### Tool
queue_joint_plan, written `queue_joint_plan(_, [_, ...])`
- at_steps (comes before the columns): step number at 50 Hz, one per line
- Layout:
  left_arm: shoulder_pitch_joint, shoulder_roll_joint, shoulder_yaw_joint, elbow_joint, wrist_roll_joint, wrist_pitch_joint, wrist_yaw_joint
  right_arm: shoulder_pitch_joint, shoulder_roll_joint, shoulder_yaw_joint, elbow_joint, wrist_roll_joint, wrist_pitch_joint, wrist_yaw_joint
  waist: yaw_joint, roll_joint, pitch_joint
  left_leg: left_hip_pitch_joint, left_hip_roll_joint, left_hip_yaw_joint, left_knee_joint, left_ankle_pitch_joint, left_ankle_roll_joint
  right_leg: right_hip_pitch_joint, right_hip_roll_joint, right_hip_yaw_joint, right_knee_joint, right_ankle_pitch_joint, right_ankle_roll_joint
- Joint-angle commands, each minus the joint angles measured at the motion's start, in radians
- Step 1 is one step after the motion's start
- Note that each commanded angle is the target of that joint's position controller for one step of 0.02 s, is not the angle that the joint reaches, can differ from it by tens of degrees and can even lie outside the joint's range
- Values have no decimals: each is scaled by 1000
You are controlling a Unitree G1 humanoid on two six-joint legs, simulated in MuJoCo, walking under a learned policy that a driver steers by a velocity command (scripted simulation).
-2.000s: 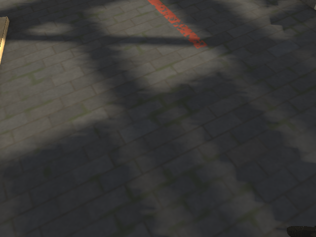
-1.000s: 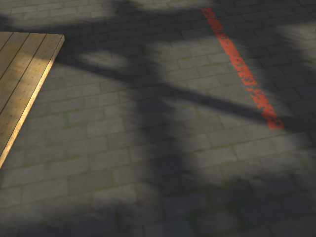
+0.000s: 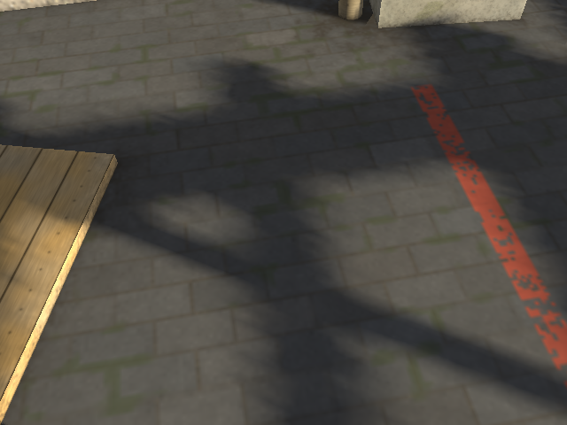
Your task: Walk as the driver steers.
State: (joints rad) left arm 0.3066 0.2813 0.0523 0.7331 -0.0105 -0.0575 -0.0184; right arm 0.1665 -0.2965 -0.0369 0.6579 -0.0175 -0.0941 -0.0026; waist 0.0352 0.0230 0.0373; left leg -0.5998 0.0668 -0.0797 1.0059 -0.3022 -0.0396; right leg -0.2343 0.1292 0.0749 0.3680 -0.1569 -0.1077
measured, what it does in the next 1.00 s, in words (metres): walks ahead: left foot, then right foot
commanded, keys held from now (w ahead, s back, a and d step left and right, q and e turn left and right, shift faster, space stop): w+q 0.44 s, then no key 0.56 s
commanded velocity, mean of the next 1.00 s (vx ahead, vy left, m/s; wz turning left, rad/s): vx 0.33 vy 0.00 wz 0.13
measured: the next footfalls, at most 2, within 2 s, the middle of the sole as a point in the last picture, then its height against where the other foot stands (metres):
left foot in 0.28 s outside the picture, level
right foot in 0.74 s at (317, 366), level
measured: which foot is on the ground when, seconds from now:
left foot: up 0.00-0.26, down 0.28-0.78, up 0.80-1.00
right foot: down 0.00-0.30, up 0.32-0.72, down 0.74-1.00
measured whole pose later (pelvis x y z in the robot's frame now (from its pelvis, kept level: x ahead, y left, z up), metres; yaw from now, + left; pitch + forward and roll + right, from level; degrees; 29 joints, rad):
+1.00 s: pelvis +0.46 +0.06 -0.01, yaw +12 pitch +0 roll -1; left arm 0.12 0.21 0.01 0.76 0.02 -0.01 -0.01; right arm 0.24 -0.27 -0.04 0.78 -0.01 0.04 -0.03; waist 0.00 0.02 0.04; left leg -0.31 0.03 -0.07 0.65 -0.34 -0.06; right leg -0.36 0.05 0.01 0.49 -0.12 -0.04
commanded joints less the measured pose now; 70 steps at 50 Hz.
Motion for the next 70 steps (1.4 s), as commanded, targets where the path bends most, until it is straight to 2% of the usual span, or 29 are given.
queue_joint_plan(1, [-43, 166, 43, -68, -5, -12, 22, -13, -61, -15, -60, -4, 0, -5, -27, -72, -48, 0, 2, 31, -173, 172, -37, -11, -235, 196, -149, 270, -164])
queue_joint_plan(5, [34, 158, 32, -23, -5, -12, 22, -134, -40, -3, -66, 17, -13, 13, 51, -99, -41, 94, -21, 60, -396, 459, -17, 1, -230, 132, -147, 183, -108])
queue_joint_plan(10, [89, 181, 35, 24, 1, -2, 20, -218, -68, -11, -107, 30, -19, 37, 76, -93, 0, -46, -27, 54, -480, 304, 68, 262, -339, 163, -77, 283, -90])
queue_joint_plan(12, [65, 192, 40, 26, 3, 6, 24, -156, -85, -20, -99, 32, -18, 45, 32, -109, -26, 28, -57, 77, -495, 214, 108, 304, -341, 126, -4, 510, -65])
queue_joint_plan(14, [20, 185, 33, 10, 9, 13, 32, 72, -142, -53, -40, 27, -16, 42, -93, -91, -176, 368, -91, 91, -519, 275, 171, 238, -275, 36, 257, 774, -20])
queue_joint_plan(15, [19, 147, 16, -20, 34, 9, 39, 232, -207, -68, -20, 22, -11, 36, -146, 21, -302, 645, 70, -144, -508, 345, 243, 49, -216, -12, 545, 498, 14])
queue_joint_plan(16, [143, 67, -7, -31, 31, -12, 27, 256, -259, -83, -4, 28, -7, 41, -74, 290, -367, 945, 257, -611, -601, 159, 410, -355, -36, -38, 859, -290, 91])
queue_joint_plan(17, [79, 143, 1, -32, 17, -35, 14, 263, -164, -63, -10, 49, 1, 39, -120, 184, -339, 961, 247, -683, -675, -39, 381, -483, -83, 66, 929, -367, 87])
queue_joint_plan(18, [-29, 171, 10, -63, -10, -52, 3, 205, -140, -55, -23, 39, 7, 31, -129, 110, -196, 843, 218, -559, -701, -21, 347, -539, -125, 58, 923, -282, 84])
queue_joint_plan(20, [-116, 149, 9, -88, 17, -69, 5, 135, -132, -52, -42, 22, 16, 28, -88, -39, -74, 631, 148, -417, -734, 193, 322, -507, -177, 29, 801, -185, 94])
queue_joint_plan(23, [-71, 129, 11, -86, 31, -53, 11, 92, -113, -43, -52, 20, 18, 20, -26, 30, -69, 509, 105, -313, -763, 460, 327, -417, -203, 9, 681, -157, 138])
queue_joint_plan(26, [-102, 87, -3, -83, 35, -34, 23, 100, -140, -49, -22, 19, 24, 2, -26, 31, -66, 402, 61, -159, -733, 805, 299, -349, -181, -41, 521, -61, 183])
queue_joint_plan(29, [-191, 63, -11, -89, 29, -35, 17, 152, -143, -49, 17, 28, 44, -15, -72, 50, -101, 368, 3, -86, -702, 796, 225, -235, -135, -59, 325, 191, 176])
queue_joint_plan(33, [-269, 79, -3, -104, 27, -40, 2, 186, -128, -41, 53, 27, 61, -26, -95, 64, -98, 451, 40, -146, -649, 674, 201, -210, -115, -28, 187, 252, 140])
queue_joint_plan(36, [-209, 105, 12, -86, 39, -51, -2, 154, -117, -38, 58, 23, 67, -26, -45, 65, -103, 513, 53, -192, -527, 677, 181, -141, -116, -24, 79, 231, 87])
queue_joint_plan(37, [-163, 121, 17, -74, 48, -58, 3, 150, -106, -34, 54, 20, 64, -24, -22, 45, -129, 494, 9, -176, -451, 664, 152, -30, -143, -14, 23, 412, 58])
queue_joint_plan(38, [-113, 174, 23, -76, 62, -61, 10, 184, -75, -23, 38, 0, 54, -20, -32, -45, -226, 380, -56, -151, -312, 473, 113, 196, -274, 97, 106, 793, -11])
queue_joint_plan(39, [-67, 143, 15, -64, 68, -43, 16, 324, -35, -7, 74, 10, 50, -18, -42, -205, -359, 218, -132, -107, -85, 16, 38, 423, -460, 284, 158, 1010, -193])
queue_joint_plan(40, [-33, 63, -3, -48, 37, -26, 12, 321, -83, -11, 82, 11, 61, -12, -18, -233, -402, 169, -125, -88, 21, -394, 1, 415, -522, 396, 112, 916, -245])
queue_joint_plan(41, [-71, 52, -10, -45, 15, -13, 8, 261, -125, -27, 72, 20, 80, -12, -18, -150, -311, 130, -90, -92, 63, -405, -18, 320, -492, 394, 71, 643, -210])
queue_joint_plan(42, [-124, 60, -9, -49, 15, 0, 7, 205, -117, -31, 70, 26, 104, -19, -27, -101, -233, 108, -67, -64, 76, -360, -34, 223, -455, 371, 27, 398, -166])
queue_joint_plan(44, [-236, 81, -8, -65, 27, 19, 7, 173, -99, -34, 68, 19, 145, -32, -61, -124, -113, 177, -31, -32, -50, -268, -45, -5, -382, 283, -70, 83, -104])
queue_joint_plan(46, [-280, 91, 0, -61, 38, 34, 10, 199, -49, -22, 92, 12, 148, -37, -79, -172, -85, 313, -44, 21, -213, -180, -43, -130, -300, 174, -102, 11, -74])
queue_joint_plan(49, [-258, 78, -3, -37, 25, 40, 18, 221, -28, -21, 127, 5, 131, -29, -86, -151, -130, 457, -58, 58, -428, 74, -13, -139, -274, 119, -72, -102, -61])
queue_joint_plan(52, [-204, 47, -17, -2, 31, 34, 12, 149, -79, -25, 90, -19, 125, -32, -54, -69, -63, 453, 26, -32, -558, 87, 50, -187, -208, 85, -34, -357, 53])
queue_joint_plan(53, [-193, 52, -10, -4, 29, 35, 13, 129, -121, -39, 111, -8, 122, -33, -18, 45, -18, 309, 7, -31, -568, -111, 78, -121, -154, 17, -7, -296, 81])
queue_joint_plan(55, [-209, 52, -8, 6, 28, 33, 20, 103, -57, -23, 112, -10, 101, -32, -26, 50, -9, 235, -1, -30, -611, -145, 64, -28, -150, 2, 65, -174, 86])
queue_joint_plan(59, [-173, 39, -7, 46, 24, 35, 28, 120, -52, -21, 128, 2, 70, -30, -29, 26, -43, 293, -9, -16, -574, 41, 46, 2, -149, -6, 108, 6, 70])
queue_joint_plan(70, [-169, 50, 4, 148, 12, 57, 43, 141, -34, -14, 186, 11, 72, -31, -35, -21, -54, 343, -29, 12, -556, 203, 50, 60, -155, 0, 135, 180, 78])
